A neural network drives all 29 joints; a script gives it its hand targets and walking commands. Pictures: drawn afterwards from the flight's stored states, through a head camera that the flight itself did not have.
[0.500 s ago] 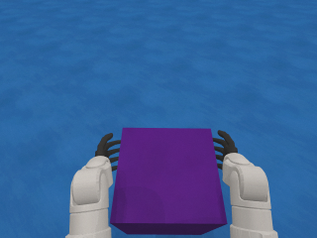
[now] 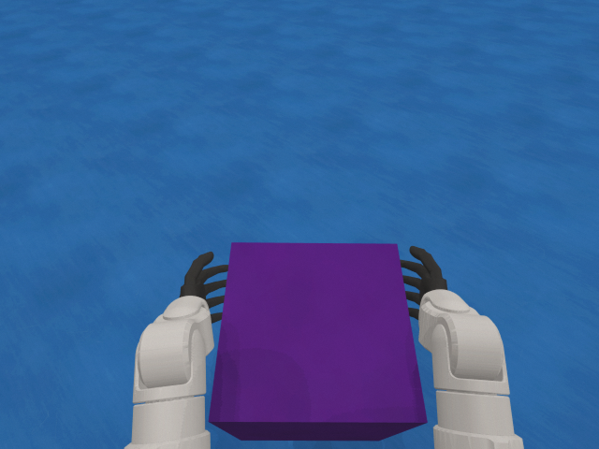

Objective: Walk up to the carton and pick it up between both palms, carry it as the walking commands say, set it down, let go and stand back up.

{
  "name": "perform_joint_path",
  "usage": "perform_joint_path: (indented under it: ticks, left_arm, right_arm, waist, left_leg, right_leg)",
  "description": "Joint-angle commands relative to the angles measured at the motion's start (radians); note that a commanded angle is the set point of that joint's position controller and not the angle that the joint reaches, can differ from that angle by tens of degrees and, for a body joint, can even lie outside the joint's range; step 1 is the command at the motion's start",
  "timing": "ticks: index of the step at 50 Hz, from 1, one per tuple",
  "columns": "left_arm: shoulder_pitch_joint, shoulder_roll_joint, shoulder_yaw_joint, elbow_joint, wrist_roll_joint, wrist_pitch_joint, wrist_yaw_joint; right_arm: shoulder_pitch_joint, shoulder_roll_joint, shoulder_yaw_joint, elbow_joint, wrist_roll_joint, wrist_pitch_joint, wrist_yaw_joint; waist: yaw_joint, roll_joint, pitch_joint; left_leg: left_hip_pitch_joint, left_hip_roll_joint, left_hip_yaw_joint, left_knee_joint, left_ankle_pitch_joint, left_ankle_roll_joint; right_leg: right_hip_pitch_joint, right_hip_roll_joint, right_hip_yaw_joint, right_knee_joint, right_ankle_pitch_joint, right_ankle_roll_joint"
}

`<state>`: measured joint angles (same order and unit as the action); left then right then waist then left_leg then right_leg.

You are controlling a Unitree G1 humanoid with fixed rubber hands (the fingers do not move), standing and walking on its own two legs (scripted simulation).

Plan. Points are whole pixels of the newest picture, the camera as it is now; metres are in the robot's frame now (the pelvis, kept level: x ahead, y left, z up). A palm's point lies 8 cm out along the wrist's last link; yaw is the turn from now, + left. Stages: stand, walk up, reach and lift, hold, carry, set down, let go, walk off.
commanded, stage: carry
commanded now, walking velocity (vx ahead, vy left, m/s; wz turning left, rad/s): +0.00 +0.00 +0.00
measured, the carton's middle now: (312, 350) +0.26 +0.00 -0.01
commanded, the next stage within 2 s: none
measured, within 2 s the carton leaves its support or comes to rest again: neither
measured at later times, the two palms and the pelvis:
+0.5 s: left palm (195, 308) +0.28 +0.15 +0.08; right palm (430, 301) +0.28 -0.15 +0.08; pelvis +0.00 +0.00 +0.00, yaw +0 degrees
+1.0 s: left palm (196, 308) +0.28 +0.15 +0.07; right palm (429, 301) +0.28 -0.15 +0.08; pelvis +0.01 +0.00 +0.00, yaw +0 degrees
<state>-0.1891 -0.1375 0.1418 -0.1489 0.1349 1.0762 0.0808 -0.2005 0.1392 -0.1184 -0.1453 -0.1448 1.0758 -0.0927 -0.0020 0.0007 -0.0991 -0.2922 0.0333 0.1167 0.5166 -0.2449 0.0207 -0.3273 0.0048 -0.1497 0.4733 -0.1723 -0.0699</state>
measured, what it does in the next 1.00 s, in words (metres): stands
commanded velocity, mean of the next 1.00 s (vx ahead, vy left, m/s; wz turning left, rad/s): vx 0.00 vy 0.00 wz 0.00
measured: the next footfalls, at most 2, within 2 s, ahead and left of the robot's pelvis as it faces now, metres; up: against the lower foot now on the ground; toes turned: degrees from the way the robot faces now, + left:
left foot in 1.86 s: +0.17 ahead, +0.13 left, +0.00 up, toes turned +9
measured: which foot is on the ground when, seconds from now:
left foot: down 0.00-1.00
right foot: down 0.00-1.00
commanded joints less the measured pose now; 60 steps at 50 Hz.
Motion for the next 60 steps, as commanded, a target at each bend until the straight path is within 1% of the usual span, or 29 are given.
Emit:
perform_joint_path:
  ticks: [1, 2, 4, 5, 6, 11, 14, 15, 17, 18, 23, 24, 28, 30, 31, 32, 33, 34, 36, 39, 42, 47, 49, 50, 52, 56, 57, 58, 60]
  left_arm:
    - [-0.506, -0.876, -0.654, -0.116, -0.365, -0.018, -0.227]
    - [-0.489, -0.866, -0.631, -0.081, -0.345, -0.02, -0.226]
    - [-0.496, -0.863, -0.635, -0.09, -0.346, -0.024, -0.225]
    - [-0.488, -0.861, -0.629, -0.074, -0.341, -0.027, -0.226]
    - [-0.491, -0.87, -0.647, -0.105, -0.355, -0.026, -0.226]
    - [-0.493, -0.865, -0.631, -0.082, -0.342, -0.029, -0.225]
    - [-0.484, -0.869, -0.643, -0.099, -0.351, -0.025, -0.226]
    - [-0.481, -0.862, -0.627, -0.081, -0.339, -0.028, -0.225]
    - [-0.484, -0.866, -0.642, -0.097, -0.347, -0.023, -0.224]
    - [-0.475, -0.855, -0.613, -0.056, -0.324, -0.032, -0.224]
    - [-0.507, -0.879, -0.66, -0.127, -0.36, -0.039, -0.227]
    - [-0.508, -0.87, -0.633, -0.093, -0.343, -0.042, -0.226]
    - [-0.479, -0.849, -0.609, -0.055, -0.319, -0.055, -0.224]
    - [-0.491, -0.867, -0.643, -0.102, -0.344, -0.056, -0.226]
    - [-0.477, -0.859, -0.614, -0.058, -0.322, -0.062, -0.226]
    - [-0.477, -0.866, -0.633, -0.081, -0.335, -0.061, -0.228]
    - [-0.484, -0.862, -0.627, -0.083, -0.331, -0.064, -0.226]
    - [-0.47, -0.856, -0.603, -0.04, -0.31, -0.071, -0.226]
    - [-0.469, -0.847, -0.61, -0.056, -0.314, -0.078, -0.227]
    - [-0.483, -0.862, -0.642, -0.104, -0.338, -0.072, -0.226]
    - [-0.468, -0.845, -0.617, -0.071, -0.316, -0.074, -0.224]
    - [-0.46, -0.852, -0.634, -0.084, -0.321, -0.08, -0.227]
    - [-0.464, -0.846, -0.612, -0.054, -0.306, -0.085, -0.227]
    - [-0.463, -0.853, -0.632, -0.082, -0.321, -0.081, -0.227]
    - [-0.458, -0.849, -0.62, -0.059, -0.31, -0.086, -0.228]
    - [-0.471, -0.856, -0.641, -0.102, -0.329, -0.078, -0.226]
    - [-0.456, -0.846, -0.617, -0.055, -0.307, -0.081, -0.226]
    - [-0.463, -0.852, -0.638, -0.092, -0.327, -0.076, -0.226]
    - [-0.448, -0.849, -0.625, -0.067, -0.314, -0.079, -0.227]
  right_arm:
    - [-0.455, 0.879, 0.623, -0.1, 0.355, -0.017, 0.231]
    - [-0.44, 0.864, 0.6, -0.065, 0.335, -0.019, 0.231]
    - [-0.44, 0.863, 0.601, -0.067, 0.336, -0.023, 0.231]
    - [-0.434, 0.859, 0.596, -0.057, 0.33, -0.026, 0.232]
    - [-0.446, 0.866, 0.62, -0.095, 0.346, -0.026, 0.232]
    - [-0.445, 0.858, 0.602, -0.075, 0.333, -0.031, 0.23]
    - [-0.45, 0.864, 0.624, -0.102, 0.347, -0.025, 0.23]
    - [-0.445, 0.861, 0.608, -0.073, 0.336, -0.026, 0.231]
    - [-0.439, 0.864, 0.615, -0.084, 0.343, -0.022, 0.232]
    - [-0.426, 0.852, 0.588, -0.037, 0.319, -0.03, 0.233]
    - [-0.465, 0.879, 0.635, -0.118, 0.357, -0.039, 0.234]
    - [-0.455, 0.869, 0.604, -0.075, 0.335, -0.043, 0.232]
    - [-0.42, 0.847, 0.582, -0.031, 0.31, -0.054, 0.231]
    - [-0.446, 0.865, 0.618, -0.089, 0.339, -0.058, 0.232]
    - [-0.435, 0.856, 0.594, -0.048, 0.318, -0.064, 0.232]
    - [-0.449, 0.863, 0.614, -0.081, 0.333, -0.064, 0.232]
    - [-0.436, 0.859, 0.603, -0.064, 0.325, -0.066, 0.23]
    - [-0.439, 0.848, 0.586, -0.042, 0.309, -0.074, 0.231]
    - [-0.424, 0.847, 0.589, -0.038, 0.306, -0.08, 0.231]
    - [-0.439, 0.86, 0.622, -0.089, 0.333, -0.075, 0.23]
    - [-0.419, 0.844, 0.597, -0.046, 0.31, -0.074, 0.229]
    - [-0.423, 0.848, 0.614, -0.07, 0.32, -0.082, 0.232]
    - [-0.42, 0.841, 0.592, -0.039, 0.303, -0.088, 0.232]
    - [-0.43, 0.844, 0.614, -0.081, 0.319, -0.086, 0.231]
    - [-0.432, 0.84, 0.606, -0.063, 0.311, -0.089, 0.233]
    - [-0.43, 0.853, 0.623, -0.088, 0.329, -0.081, 0.231]
    - [-0.411, 0.841, 0.596, -0.04, 0.305, -0.082, 0.232]
    - [-0.422, 0.848, 0.619, -0.079, 0.323, -0.078, 0.23]
    - [-0.422, 0.842, 0.612, -0.068, 0.317, -0.082, 0.232]
  waist:
    - [-0.001, 0.006, -0.258]
    - [-0.002, 0.01, -0.261]
    - [-0.002, 0.014, -0.261]
    - [-0.002, 0.0, -0.259]
    - [-0.002, -0.003, -0.262]
    - [-0.002, 0.008, -0.253]
    - [-0.003, -0.01, -0.255]
    - [-0.002, -0.005, -0.257]
    - [-0.002, 0.016, -0.256]
    - [-0.003, 0.005, -0.257]
    - [-0.002, 0.004, -0.253]
    - [-0.002, 0.009, -0.253]
    - [-0.004, 0.006, -0.257]
    - [-0.003, 0.005, -0.257]
    - [-0.003, -0.004, -0.262]
    - [-0.003, 0.001, -0.259]
    - [-0.003, 0.009, -0.269]
    - [-0.003, 0.004, -0.259]
    - [-0.004, 0.001, -0.253]
    - [-0.004, 0.001, -0.253]
    - [-0.005, -0.004, -0.259]
    - [-0.005, 0.013, -0.259]
    - [-0.005, 0.01, -0.245]
    - [-0.005, 0.003, -0.253]
    - [-0.005, -0.002, -0.242]
    - [-0.005, 0.001, -0.251]
    - [-0.006, 0.002, -0.249]
    - [-0.005, 0.0, -0.252]
    - [-0.005, 0.004, -0.254]
  left_leg:
    - [0.043, 0.115, -0.132, -0.083, 0.04, 0.021]
    - [0.042, 0.115, -0.133, -0.084, 0.035, 0.022]
    - [0.045, 0.115, -0.131, -0.087, 0.035, 0.022]
    - [0.041, 0.117, -0.133, -0.084, 0.044, 0.023]
    - [0.048, 0.116, -0.132, -0.084, 0.052, 0.024]
    - [0.036, 0.115, -0.134, -0.084, 0.039, 0.023]
    - [0.039, 0.113, -0.135, -0.083, 0.043, 0.024]
    - [0.045, 0.115, -0.135, -0.083, 0.041, 0.025]
    - [0.044, 0.112, -0.13, -0.081, 0.049, 0.023]
    - [0.041, 0.115, -0.133, -0.079, 0.05, 0.024]
    - [0.042, 0.113, -0.131, -0.085, 0.05, 0.023]
    - [0.037, 0.113, -0.134, -0.084, 0.047, 0.024]
    - [0.042, 0.114, -0.134, -0.083, 0.041, 0.026]
    - [0.045, 0.113, -0.131, -0.086, 0.05, 0.025]
    - [0.046, 0.114, -0.132, -0.082, 0.05, 0.024]
    - [0.048, 0.111, -0.13, -0.08, 0.054, 0.023]
    - [0.053, 0.112, -0.13, -0.078, 0.059, 0.025]
    - [0.045, 0.112, -0.132, -0.081, 0.061, 0.025]
    - [0.042, 0.112, -0.132, -0.081, 0.047, 0.027]
    - [0.047, 0.109, -0.132, -0.084, 0.042, 0.025]
    - [0.047, 0.109, -0.133, -0.078, 0.047, 0.026]
    - [0.053, 0.109, -0.131, -0.08, 0.061, 0.027]
    - [0.045, 0.108, -0.133, -0.083, 0.047, 0.026]
    - [0.043, 0.109, -0.135, -0.084, 0.045, 0.029]
    - [0.041, 0.108, -0.134, -0.086, 0.042, 0.027]
    - [0.043, 0.108, -0.136, -0.083, 0.057, 0.029]
    - [0.045, 0.108, -0.136, -0.082, 0.051, 0.029]
    - [0.047, 0.107, -0.133, -0.08, 0.05, 0.029]
    - [0.048, 0.107, -0.134, -0.083, 0.049, 0.029]
  right_leg:
    - [0.125, -0.16, 0.163, -0.077, 0.072, 0.004]
    - [0.127, -0.162, 0.166, -0.075, 0.069, 0.004]
    - [0.124, -0.162, 0.164, -0.075, 0.063, 0.003]
    - [0.13, -0.16, 0.16, -0.074, 0.072, 0.003]
    - [0.127, -0.161, 0.16, -0.07, 0.082, 0.003]
    - [0.126, -0.162, 0.162, -0.075, 0.067, 0.002]
    - [0.126, -0.161, 0.16, -0.074, 0.073, 0.003]
    - [0.125, -0.16, 0.16, -0.073, 0.071, 0.002]
    - [0.124, -0.162, 0.161, -0.07, 0.085, 0.003]
    - [0.129, -0.162, 0.159, -0.07, 0.088, 0.002]
    - [0.127, -0.16, 0.157, -0.066, 0.078, 0.002]
    - [0.125, -0.159, 0.158, -0.068, 0.068, 0.003]
    - [0.127, -0.16, 0.16, -0.068, 0.066, 0.002]
    - [0.128, -0.159, 0.159, -0.067, 0.075, 0.001]
    - [0.132, -0.16, 0.157, -0.065, 0.081, 0.001]
    - [0.129, -0.16, 0.159, -0.065, 0.09, 0.0]
    - [0.132, -0.16, 0.158, -0.063, 0.093, -0.002]
    - [0.132, -0.158, 0.156, -0.061, 0.088, 0.001]
    - [0.127, -0.159, 0.16, -0.066, 0.076, 0.002]
    - [0.124, -0.158, 0.16, -0.069, 0.068, 0.0]
    - [0.13, -0.16, 0.159, -0.069, 0.086, -0.002]
    - [0.128, -0.158, 0.158, -0.062, 0.096, -0.003]
    - [0.124, -0.158, 0.16, -0.068, 0.076, -0.001]
    - [0.13, -0.159, 0.159, -0.067, 0.072, -0.001]
    - [0.122, -0.157, 0.159, -0.07, 0.067, -0.001]
    - [0.13, -0.157, 0.156, -0.066, 0.081, -0.001]
    - [0.126, -0.158, 0.161, -0.067, 0.08, -0.002]
    - [0.125, -0.159, 0.159, -0.069, 0.082, -0.002]
    - [0.126, -0.158, 0.161, -0.065, 0.079, -0.002]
